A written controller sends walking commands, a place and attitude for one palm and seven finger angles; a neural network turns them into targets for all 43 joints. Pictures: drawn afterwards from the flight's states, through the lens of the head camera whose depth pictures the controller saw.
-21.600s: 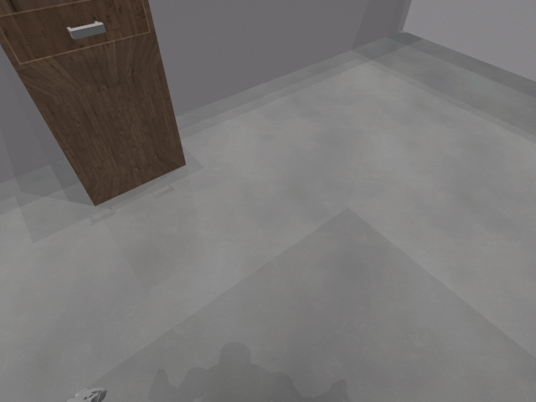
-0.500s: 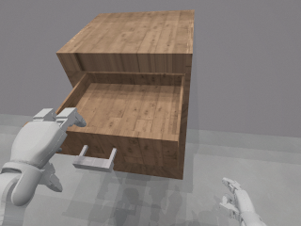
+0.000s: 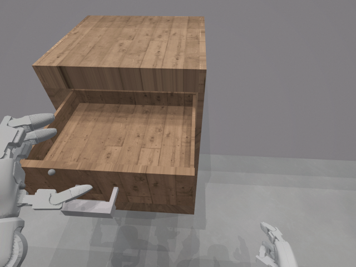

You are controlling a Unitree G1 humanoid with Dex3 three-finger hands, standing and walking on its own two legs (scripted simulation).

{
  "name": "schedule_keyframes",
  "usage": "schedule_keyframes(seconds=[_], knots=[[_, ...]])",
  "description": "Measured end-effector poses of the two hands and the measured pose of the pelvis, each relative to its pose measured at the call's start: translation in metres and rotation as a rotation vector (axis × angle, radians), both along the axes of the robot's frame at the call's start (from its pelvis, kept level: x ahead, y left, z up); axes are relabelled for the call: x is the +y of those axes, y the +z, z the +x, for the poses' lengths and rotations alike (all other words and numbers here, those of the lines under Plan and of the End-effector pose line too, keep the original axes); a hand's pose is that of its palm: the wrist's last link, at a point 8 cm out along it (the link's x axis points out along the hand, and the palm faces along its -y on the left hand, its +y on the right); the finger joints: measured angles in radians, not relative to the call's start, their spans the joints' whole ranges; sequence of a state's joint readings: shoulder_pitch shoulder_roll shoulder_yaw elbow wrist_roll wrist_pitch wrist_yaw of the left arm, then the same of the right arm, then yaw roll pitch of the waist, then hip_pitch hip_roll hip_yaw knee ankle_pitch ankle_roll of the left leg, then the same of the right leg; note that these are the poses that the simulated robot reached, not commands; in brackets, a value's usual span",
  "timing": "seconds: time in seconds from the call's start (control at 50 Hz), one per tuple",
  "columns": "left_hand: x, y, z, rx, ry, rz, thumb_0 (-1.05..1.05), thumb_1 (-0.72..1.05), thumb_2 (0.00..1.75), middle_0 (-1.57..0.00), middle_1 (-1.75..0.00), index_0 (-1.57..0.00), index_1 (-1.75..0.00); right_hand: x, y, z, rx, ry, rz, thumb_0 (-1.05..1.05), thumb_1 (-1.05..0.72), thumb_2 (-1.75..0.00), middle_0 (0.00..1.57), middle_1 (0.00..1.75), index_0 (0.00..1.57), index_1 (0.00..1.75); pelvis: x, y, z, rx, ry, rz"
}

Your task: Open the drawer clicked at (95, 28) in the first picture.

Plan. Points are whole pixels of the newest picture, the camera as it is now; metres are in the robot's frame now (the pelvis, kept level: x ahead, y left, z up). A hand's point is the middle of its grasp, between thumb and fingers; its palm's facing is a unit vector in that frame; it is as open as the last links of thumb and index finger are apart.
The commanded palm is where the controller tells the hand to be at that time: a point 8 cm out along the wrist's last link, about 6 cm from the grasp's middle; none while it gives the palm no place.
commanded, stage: draw the hand back to the body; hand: left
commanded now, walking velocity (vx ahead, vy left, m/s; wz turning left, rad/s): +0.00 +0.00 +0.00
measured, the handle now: (92, 199) +0.25 +0.23 +0.02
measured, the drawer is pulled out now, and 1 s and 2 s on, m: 0.30 0.30 0.30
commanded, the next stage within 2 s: step back with the hand held close in 0.62 s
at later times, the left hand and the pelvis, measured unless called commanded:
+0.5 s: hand (42, 182) +0.18 +0.23 +0.20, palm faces +0.45 -0.80 -0.40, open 8.1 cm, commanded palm +0.13 +0.27 +0.21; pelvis +0.01 -0.01 +0.00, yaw +1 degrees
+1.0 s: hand (42, 186) +0.18 +0.23 +0.19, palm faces +0.32 -0.80 -0.51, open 7.4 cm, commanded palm +0.11 +0.28 +0.21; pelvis -0.02 +0.00 +0.00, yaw +0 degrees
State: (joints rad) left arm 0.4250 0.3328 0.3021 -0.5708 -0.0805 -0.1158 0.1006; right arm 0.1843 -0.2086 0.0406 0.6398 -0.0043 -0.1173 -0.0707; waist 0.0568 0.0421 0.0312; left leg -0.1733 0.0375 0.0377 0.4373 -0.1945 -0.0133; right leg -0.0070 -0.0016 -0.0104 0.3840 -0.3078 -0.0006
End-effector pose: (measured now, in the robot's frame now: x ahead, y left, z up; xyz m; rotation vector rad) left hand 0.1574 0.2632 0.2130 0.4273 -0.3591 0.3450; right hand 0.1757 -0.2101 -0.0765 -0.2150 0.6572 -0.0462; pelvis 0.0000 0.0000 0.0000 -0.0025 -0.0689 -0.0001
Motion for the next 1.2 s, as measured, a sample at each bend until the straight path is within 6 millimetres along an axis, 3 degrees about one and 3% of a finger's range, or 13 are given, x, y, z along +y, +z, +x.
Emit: schedule_keyframes(seconds=[0.18, 0.48, 0.68, 0.86, 0.98, 1.2], knots=[[0.004, -0.001, -0.005, 0.068, 0.033, 0.044, 0.0, 0.17, 0.59, -0.26, -0.76, -0.26, -0.77, -0.014, -0.003, 0.008, 0.008, -0.038, -0.003, 0.01, -0.91, -0.9, 0.2, 0.3, 0.2, 0.3, 0.0, 0.0, 0.006, 0.014, -0.001, 0.001], [0.005, -0.001, -0.017, 0.079, 0.102, 0.033, 0.01, 0.69, 0.81, -0.22, -0.42, -0.22, -0.43, 0.0, 0.002, 0.03, -0.041, 0.013, 0.044, 0.01, -0.91, -0.9, 0.2, 0.3, 0.2, 0.3, -0.008, 0.001, 0.006, 0.011, 0.014, 0.004], [0.002, -0.003, -0.02, 0.078, 0.102, 0.024, 0.01, 0.86, 0.88, -0.21, -0.32, -0.21, -0.32, -0.005, 0.002, 0.027, -0.036, 0.012, 0.039, 0.01, -0.91, -0.9, 0.2, 0.3, 0.2, 0.3, -0.012, 0.0, 0.004, 0.007, 0.017, 0.003], [0.006, 0.008, -0.015, 0.051, 0.06, 0.127, 0.01, 0.88, 0.89, -0.21, -0.3, -0.21, -0.31, -0.016, 0.0, 0.014, 0.013, -0.02, 0.011, 0.01, -0.91, -0.9, 0.2, 0.3, 0.2, 0.3, -0.01, -0.001, -0.002, 0.054, 0.024, -0.013], [0.008, 0.0, -0.014, 0.114, -0.011, 0.153, 0.01, 0.89, 0.9, -0.21, -0.3, -0.21, -0.3, -0.024, 0.002, -0.005, 0.042, -0.091, -0.011, 0.01, -0.91, -0.9, 0.2, 0.3, 0.2, 0.3, 0.001, -0.002, -0.013, 0.082, 0.009, -0.015], [0.027, -0.001, -0.052, 0.084, -0.043, 0.196, 0.01, 0.88, 0.9, -0.21, -0.3, -0.21, -0.3, -0.006, 0.004, -0.05, 0.051, -0.103, -0.037, 0.01, -0.91, -0.9, 0.2, 0.3, 0.2, 0.3, 0.018, -0.007, -0.05, 0.087, 0.005, -0.028]])
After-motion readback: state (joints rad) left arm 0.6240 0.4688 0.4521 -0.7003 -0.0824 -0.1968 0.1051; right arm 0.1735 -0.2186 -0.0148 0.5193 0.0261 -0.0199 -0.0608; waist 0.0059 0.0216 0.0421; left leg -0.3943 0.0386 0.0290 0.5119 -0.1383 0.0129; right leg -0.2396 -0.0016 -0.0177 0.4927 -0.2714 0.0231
